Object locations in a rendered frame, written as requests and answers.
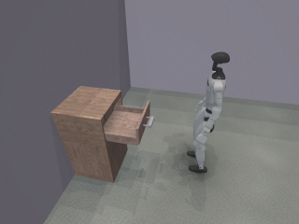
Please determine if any humanoid robot torso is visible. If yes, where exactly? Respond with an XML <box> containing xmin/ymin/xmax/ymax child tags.
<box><xmin>203</xmin><ymin>72</ymin><xmax>226</xmax><ymax>121</ymax></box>

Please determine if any robot left forearm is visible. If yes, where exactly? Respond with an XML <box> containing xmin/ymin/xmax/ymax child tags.
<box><xmin>201</xmin><ymin>108</ymin><xmax>220</xmax><ymax>135</ymax></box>

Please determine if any robot left upper arm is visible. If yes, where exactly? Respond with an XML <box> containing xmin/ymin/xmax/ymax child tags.
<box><xmin>211</xmin><ymin>81</ymin><xmax>224</xmax><ymax>113</ymax></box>

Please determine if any handle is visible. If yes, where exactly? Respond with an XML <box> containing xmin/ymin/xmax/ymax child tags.
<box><xmin>143</xmin><ymin>116</ymin><xmax>154</xmax><ymax>128</ymax></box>

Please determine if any robot left hand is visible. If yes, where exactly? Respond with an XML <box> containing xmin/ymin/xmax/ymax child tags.
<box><xmin>192</xmin><ymin>133</ymin><xmax>207</xmax><ymax>149</ymax></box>

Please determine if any drawer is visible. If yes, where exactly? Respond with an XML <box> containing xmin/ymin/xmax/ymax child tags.
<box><xmin>103</xmin><ymin>100</ymin><xmax>150</xmax><ymax>146</ymax></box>

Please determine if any robot right hand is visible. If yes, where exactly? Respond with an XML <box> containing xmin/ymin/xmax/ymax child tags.
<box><xmin>195</xmin><ymin>100</ymin><xmax>206</xmax><ymax>111</ymax></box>

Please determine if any left robot foot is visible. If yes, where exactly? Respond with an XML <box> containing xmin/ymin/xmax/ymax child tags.
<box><xmin>189</xmin><ymin>165</ymin><xmax>207</xmax><ymax>173</ymax></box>

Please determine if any cabinet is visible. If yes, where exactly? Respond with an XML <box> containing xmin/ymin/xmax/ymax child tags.
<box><xmin>50</xmin><ymin>86</ymin><xmax>128</xmax><ymax>183</ymax></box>

